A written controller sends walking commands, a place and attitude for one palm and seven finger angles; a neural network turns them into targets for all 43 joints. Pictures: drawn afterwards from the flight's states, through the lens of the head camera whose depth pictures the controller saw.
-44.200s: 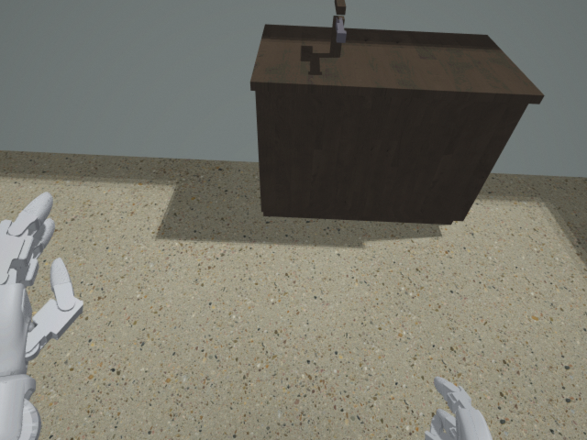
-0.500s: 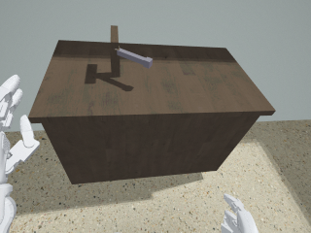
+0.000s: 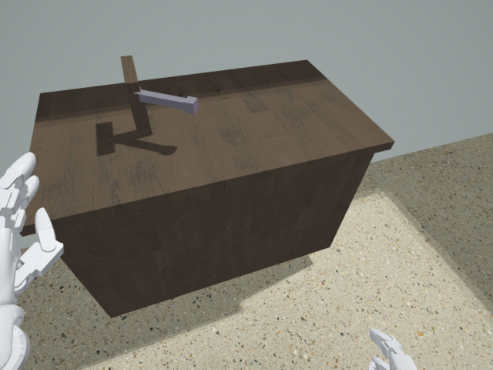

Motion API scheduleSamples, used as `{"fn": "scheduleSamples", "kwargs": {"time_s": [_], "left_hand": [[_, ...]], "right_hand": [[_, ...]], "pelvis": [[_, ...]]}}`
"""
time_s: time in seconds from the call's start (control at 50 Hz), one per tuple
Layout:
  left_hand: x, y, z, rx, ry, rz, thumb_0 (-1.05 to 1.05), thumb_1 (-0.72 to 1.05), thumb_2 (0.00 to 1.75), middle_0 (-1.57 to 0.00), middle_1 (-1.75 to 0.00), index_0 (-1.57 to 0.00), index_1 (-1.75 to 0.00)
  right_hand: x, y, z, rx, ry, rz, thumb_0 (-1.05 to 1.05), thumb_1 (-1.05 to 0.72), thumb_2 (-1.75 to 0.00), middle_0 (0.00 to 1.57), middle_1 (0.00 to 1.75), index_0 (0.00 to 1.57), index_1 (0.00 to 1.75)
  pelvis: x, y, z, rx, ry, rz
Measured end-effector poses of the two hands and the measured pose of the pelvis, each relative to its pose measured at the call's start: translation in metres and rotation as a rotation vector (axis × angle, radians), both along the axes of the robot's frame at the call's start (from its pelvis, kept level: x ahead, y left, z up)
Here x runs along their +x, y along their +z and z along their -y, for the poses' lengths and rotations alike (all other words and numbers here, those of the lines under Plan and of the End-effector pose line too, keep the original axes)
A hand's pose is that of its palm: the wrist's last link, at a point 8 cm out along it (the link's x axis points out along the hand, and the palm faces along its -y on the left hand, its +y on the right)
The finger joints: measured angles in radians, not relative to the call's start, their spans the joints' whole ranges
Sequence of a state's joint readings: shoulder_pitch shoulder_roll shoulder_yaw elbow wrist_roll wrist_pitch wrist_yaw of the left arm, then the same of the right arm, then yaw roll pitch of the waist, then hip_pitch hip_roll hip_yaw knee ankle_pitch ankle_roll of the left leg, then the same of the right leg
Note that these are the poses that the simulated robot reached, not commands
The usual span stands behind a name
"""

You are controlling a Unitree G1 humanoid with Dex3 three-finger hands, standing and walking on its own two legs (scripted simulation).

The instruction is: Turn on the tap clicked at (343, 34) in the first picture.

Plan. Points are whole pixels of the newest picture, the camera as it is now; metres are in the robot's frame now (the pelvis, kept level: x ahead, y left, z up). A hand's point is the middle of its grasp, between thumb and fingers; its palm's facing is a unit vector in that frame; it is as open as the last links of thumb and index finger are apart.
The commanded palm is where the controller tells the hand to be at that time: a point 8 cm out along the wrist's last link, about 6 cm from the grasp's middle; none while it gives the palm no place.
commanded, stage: come to a stop and stand still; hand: left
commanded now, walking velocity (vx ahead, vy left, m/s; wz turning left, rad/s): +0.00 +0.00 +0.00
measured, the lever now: (191, 105) +0.66 +0.19 +0.08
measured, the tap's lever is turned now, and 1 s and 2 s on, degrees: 55 55 55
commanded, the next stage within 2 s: look again from close up in 0.32 s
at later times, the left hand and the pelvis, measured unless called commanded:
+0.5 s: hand (60, 250) +0.21 +0.25 +0.16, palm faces +0.41 -0.84 -0.36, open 7.4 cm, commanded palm +0.16 +0.28 +0.18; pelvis +0.00 +0.00 +0.01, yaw +0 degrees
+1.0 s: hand (44, 258) +0.20 +0.26 +0.16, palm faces +0.42 -0.84 -0.36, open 7.4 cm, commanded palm +0.15 +0.29 +0.18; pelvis -0.01 +0.01 +0.01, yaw +1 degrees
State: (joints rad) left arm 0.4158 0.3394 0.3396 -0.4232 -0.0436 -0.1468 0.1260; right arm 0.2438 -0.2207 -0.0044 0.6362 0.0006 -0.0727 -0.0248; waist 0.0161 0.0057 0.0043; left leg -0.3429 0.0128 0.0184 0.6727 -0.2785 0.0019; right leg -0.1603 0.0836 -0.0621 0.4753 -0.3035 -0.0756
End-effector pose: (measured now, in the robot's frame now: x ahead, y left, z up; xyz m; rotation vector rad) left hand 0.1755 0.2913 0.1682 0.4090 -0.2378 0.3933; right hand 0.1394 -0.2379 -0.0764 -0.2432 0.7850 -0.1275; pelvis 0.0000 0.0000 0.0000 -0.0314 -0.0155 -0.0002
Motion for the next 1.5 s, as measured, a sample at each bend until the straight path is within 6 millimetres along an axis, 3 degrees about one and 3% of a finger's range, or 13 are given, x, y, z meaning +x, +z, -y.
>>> {"fn": "scheduleSamples", "kwargs": {"time_s": [0.08, 0.16, 0.24, 0.34, 0.48, 0.72, 0.98, 1.14, 1.34, 1.42, 1.5], "left_hand": [[0.012, -0.003, 0.008, -0.021, -0.051, 0.035, 0.02, 0.89, 0.90, -0.21, -0.30, -0.21, -0.30], [0.018, 0.012, 0.006, 0.054, -0.069, 0.047, 0.02, 0.88, 0.90, -0.21, -0.30, -0.21, -0.30], [0.016, 0.026, 0.004, 0.114, -0.054, 0.042, 0.02, 0.89, 0.90, -0.21, -0.30, -0.21, -0.30], [0.007, 0.020, 0.005, 0.081, -0.025, -0.004, 0.01, 0.89, 0.90, -0.21, -0.30, -0.21, -0.30], [-0.005, 0.004, 0.006, 0.005, 0.005, -0.047, 0.01, 0.89, 0.90, -0.21, -0.30, -0.21, -0.30], [-0.015, 0.013, 0.002, 0.011, -0.011, -0.010, 0.01, 0.89, 0.90, -0.21, -0.30, -0.21, -0.30], [-0.020, 0.006, -0.005, 0.009, 0.006, -0.030, 0.02, 0.89, 0.90, -0.21, -0.30, -0.21, -0.30], [-0.004, 0.005, -0.001, 0.003, 0.016, 0.056, 0.02, 0.89, 0.90, -0.21, -0.30, -0.21, -0.30], [0.055, 0.012, -0.012, 0.088, -0.038, 0.145, 0.01, 0.89, 0.90, -0.21, -0.30, -0.21, -0.30], [0.071, 0.025, 0.002, 0.142, -0.074, 0.103, 0.02, 0.89, 0.90, -0.21, -0.30, -0.21, -0.30], [0.076, 0.035, 0.023, 0.192, -0.084, 0.058, 0.02, 0.89, 0.90, -0.21, -0.30, -0.21, -0.30]], "right_hand": [[0.013, 0.006, 0.002, -0.027, -0.017, 0.036, 0.01, -0.91, -0.90, 0.20, 0.30, 0.20, 0.30], [0.026, 0.012, -0.007, -0.005, -0.012, 0.076, 0.01, -0.91, -0.90, 0.20, 0.30, 0.20, 0.30], [0.037, 0.012, -0.019, 0.043, 0.018, 0.094, 0.01, -0.91, -0.90, 0.20, 0.30, 0.20, 0.30], [0.041, 0.008, -0.027, 0.074, 0.040, 0.088, 0.01, -0.90, -0.90, 0.20, 0.30, 0.20, 0.30], [0.033, 0.007, -0.025, 0.056, 0.043, 0.071, 0.01, -0.90, -0.90, 0.20, 0.30, 0.20, 0.30], [0.011, 0.014, -0.016, 0.018, 0.011, 0.070, 0.01, -0.90, -0.90, 0.20, 0.30, 0.20, 0.30], [-0.001, 0.009, -0.022, 0.021, -0.005, 0.049, 0.01, -0.90, -0.90, 0.20, 0.30, 0.20, 0.30], [0.014, -0.008, -0.020, 0.023, 0.011, 0.002, 0.01, -0.90, -0.90, 0.20, 0.30, 0.20, 0.30], [0.062, -0.018, -0.029, 0.029, -0.017, 0.043, 0.01, -0.91, -0.90, 0.20, 0.30, 0.20, 0.30], [0.076, -0.013, -0.037, 0.094, 0.000, 0.048, 0.01, -0.91, -0.90, 0.20, 0.30, 0.20, 0.30], [0.089, -0.014, -0.032, 0.132, 0.019, 0.041, 0.01, -0.90, -0.90, 0.20, 0.30, 0.20, 0.30]], "pelvis": [[0.007, -0.003, -0.003, 0.022, -0.004, 0.012], [0.010, 0.000, -0.003, 0.039, -0.008, 0.009], [0.011, 0.004, -0.001, 0.026, -0.004, -0.006], [0.010, 0.005, -0.001, 0.025, -0.007, -0.010], [0.003, 0.006, 0.000, 0.025, 0.002, 0.005], [-0.010, 0.009, -0.004, 0.019, 0.007, 0.013], [-0.010, 0.007, -0.007, 0.025, 0.014, 0.004], [0.011, -0.005, -0.004, 0.009, 0.026, 0.009], [0.046, -0.022, -0.014, 0.068, 0.011, 0.047], [0.059, -0.011, -0.005, 0.060, 0.007, 0.020], [0.079, -0.005, 0.008, 0.037, -0.005, 0.003]]}}
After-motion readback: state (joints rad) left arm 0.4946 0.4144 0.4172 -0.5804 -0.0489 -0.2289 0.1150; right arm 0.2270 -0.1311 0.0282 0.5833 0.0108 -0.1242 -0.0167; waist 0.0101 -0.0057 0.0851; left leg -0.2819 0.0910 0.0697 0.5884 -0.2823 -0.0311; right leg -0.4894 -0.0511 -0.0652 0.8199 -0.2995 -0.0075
